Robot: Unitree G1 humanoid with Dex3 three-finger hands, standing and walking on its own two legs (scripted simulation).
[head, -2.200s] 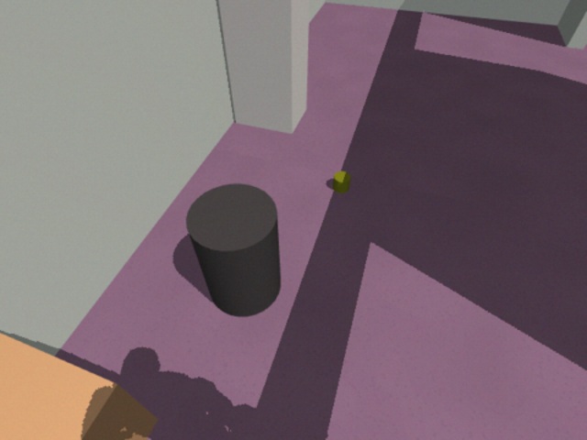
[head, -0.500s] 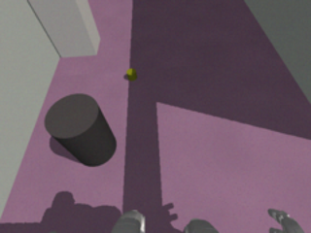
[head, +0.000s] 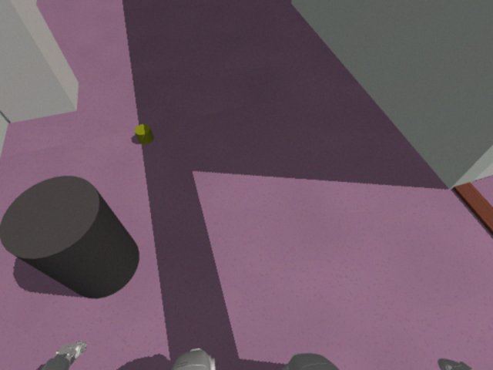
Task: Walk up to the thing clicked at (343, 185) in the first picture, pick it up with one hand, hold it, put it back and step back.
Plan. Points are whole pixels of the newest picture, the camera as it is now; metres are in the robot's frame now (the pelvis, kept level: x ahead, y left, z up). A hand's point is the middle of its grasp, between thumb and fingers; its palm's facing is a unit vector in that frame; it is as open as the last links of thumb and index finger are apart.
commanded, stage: walk up
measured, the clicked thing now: (144, 134) +1.28 +0.53 -0.71
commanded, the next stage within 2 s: stand in 0.88 s
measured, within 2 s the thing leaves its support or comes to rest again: neither
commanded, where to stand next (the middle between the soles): +0.05 +0.01 m, yaw -6 degrees
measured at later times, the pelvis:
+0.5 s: pelvis -0.01 +0.01 +0.02, yaw -7 degrees
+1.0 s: pelvis +0.00 +0.02 +0.04, yaw -9 degrees
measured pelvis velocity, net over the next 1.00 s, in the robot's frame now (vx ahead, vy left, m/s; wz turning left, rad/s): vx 0.00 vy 0.02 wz -0.15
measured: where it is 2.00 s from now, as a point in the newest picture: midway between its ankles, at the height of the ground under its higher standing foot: outside the picture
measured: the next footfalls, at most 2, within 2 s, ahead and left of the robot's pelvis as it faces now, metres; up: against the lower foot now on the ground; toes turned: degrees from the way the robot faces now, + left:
none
